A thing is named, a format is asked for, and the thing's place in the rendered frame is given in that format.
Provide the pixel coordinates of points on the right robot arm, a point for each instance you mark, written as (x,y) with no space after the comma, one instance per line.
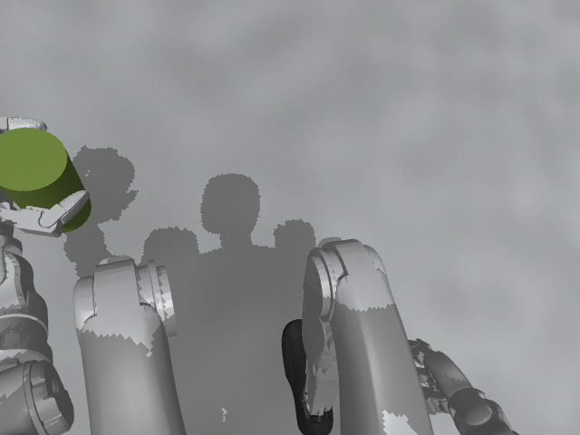
(474,413)

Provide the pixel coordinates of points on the left robot arm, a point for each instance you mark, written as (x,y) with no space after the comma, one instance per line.
(33,400)

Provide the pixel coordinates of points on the can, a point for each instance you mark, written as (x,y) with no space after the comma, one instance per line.
(36,170)

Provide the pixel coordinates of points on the right robot foot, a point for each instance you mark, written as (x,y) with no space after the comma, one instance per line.
(294,358)

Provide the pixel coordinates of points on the right robot hand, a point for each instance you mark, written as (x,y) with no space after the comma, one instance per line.
(442,376)

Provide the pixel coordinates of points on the left robot hand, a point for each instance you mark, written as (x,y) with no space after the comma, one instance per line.
(35,220)

